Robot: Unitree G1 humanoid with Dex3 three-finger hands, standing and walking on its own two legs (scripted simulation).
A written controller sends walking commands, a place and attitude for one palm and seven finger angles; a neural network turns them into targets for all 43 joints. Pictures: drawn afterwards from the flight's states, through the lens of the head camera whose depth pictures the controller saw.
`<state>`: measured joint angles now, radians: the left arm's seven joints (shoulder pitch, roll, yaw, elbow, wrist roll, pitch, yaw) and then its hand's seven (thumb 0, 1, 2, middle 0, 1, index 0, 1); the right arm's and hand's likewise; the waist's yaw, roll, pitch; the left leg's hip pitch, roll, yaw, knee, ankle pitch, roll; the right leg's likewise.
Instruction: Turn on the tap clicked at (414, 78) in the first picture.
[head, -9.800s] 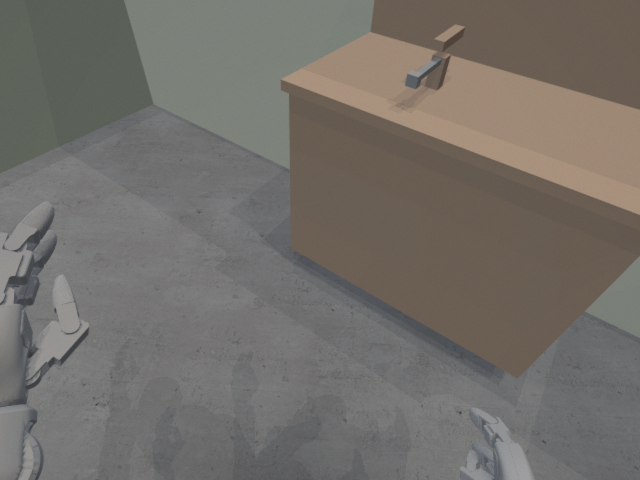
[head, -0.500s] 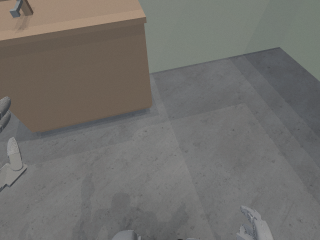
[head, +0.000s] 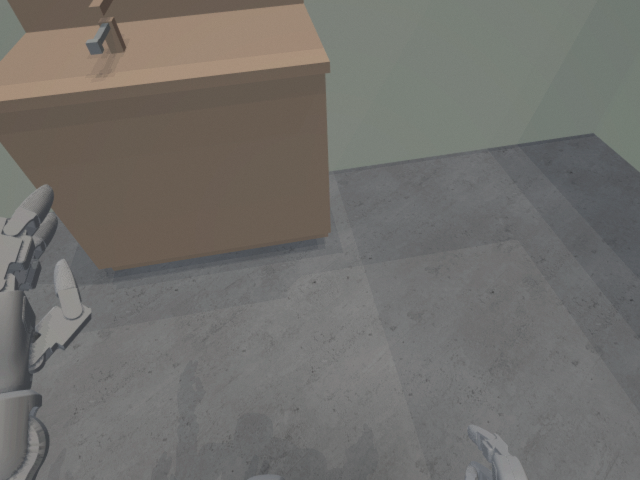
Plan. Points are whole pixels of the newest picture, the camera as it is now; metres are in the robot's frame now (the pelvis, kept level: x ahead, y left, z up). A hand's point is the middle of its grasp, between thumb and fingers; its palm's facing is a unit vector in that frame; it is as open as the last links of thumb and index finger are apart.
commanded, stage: take the last steps up to it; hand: left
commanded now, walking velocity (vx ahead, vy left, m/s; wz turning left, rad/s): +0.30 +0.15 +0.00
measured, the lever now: (95, 46) +1.01 +0.65 +0.10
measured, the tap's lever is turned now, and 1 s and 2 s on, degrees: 0 0 0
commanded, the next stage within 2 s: none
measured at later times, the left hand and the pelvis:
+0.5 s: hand (96, 220) +0.33 +0.27 +0.19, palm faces +0.34 -0.80 -0.49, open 7.4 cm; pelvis +0.10 +0.05 +0.00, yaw -2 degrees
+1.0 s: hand (88, 143) +0.47 +0.35 +0.19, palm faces +0.37 -0.81 -0.45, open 7.4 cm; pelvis +0.23 +0.12 +0.00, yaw -2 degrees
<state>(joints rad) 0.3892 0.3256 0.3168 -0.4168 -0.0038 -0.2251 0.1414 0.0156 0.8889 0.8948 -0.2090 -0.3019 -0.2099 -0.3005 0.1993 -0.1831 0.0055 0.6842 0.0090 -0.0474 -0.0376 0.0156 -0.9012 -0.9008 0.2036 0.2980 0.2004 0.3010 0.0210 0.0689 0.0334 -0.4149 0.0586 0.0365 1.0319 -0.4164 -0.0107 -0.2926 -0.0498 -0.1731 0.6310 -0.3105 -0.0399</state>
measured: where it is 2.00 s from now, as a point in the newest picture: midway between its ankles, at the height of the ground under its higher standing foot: (275, 406)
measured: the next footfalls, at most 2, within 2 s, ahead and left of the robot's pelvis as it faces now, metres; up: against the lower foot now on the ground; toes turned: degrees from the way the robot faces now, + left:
left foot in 0.26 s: +0.13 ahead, +0.18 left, +0.00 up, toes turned +9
right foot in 0.52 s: +0.16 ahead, -0.04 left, +0.00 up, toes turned -12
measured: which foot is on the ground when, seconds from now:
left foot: up 0.00-0.24, down 0.26-0.52, up 0.54-0.86, down 0.88-1.00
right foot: down 0.00-0.26, up 0.28-0.50, down 0.52-0.88, up 0.90-1.00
